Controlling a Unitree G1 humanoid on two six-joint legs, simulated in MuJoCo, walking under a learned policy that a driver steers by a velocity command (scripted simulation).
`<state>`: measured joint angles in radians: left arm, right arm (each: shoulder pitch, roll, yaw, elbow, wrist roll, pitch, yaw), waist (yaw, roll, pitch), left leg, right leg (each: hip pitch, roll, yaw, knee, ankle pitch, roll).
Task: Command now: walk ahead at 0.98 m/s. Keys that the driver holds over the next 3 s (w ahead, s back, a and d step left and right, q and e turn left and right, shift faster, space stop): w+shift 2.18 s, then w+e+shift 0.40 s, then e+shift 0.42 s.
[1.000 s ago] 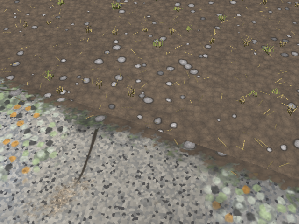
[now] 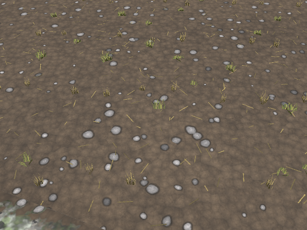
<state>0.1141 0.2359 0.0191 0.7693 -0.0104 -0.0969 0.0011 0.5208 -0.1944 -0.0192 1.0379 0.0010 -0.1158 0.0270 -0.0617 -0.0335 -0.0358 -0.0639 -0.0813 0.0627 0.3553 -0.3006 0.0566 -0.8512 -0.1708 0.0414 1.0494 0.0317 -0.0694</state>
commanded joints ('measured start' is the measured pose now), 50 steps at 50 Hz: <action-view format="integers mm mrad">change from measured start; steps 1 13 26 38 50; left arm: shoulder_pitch -104 257 544 452 -210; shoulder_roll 43 64 37 -19 18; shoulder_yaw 2 25 9 9 3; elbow -77 55 146 60 -154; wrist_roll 3 13 0 -38 -7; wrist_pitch -23 -41 -10 -49 -7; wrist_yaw -19 -66 47 -6 -28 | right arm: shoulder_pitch -90 -275 -746 104 -101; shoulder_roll -145 -74 -67 -239 -173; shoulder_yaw -12 7 -9 -98 -41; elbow -96 -305 -434 -96 -61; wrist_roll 19 59 -8 -46 34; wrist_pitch -37 -24 -26 8 -16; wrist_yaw -28 -20 90 16 -54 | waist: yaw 37 38 206 -76 22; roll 21 -5 2 524 12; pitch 179 96 160 -237 172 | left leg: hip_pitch -312 -813 -747 708 -255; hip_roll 203 97 199 326 244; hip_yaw -118 -267 -75 -221 -138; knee -269 1212 297 437 -230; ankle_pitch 155 8 884 1090 303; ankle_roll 136 121 56 143 151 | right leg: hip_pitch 215 620 677 -102 271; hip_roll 35 -178 23 206 56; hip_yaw -55 608 91 233 -52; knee -321 -733 -617 794 -319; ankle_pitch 261 -370 -422 -748 111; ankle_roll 13 -283 -95 1 34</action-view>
